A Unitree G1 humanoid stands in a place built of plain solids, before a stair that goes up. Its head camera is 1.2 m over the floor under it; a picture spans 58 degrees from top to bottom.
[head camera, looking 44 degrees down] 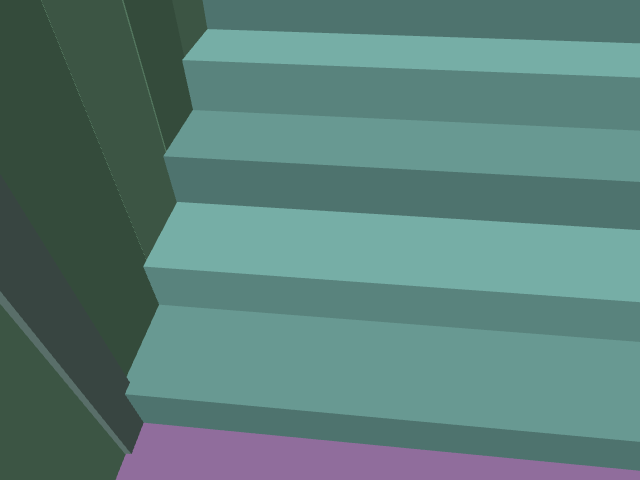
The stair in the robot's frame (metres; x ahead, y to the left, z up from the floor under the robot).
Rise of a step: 0.17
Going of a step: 0.28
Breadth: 1.50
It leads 5 degrees to the right of straight ahead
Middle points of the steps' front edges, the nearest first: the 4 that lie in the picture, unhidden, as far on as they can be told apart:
0.44 -0.24 0.17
0.72 -0.27 0.34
1.00 -0.29 0.51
1.28 -0.32 0.67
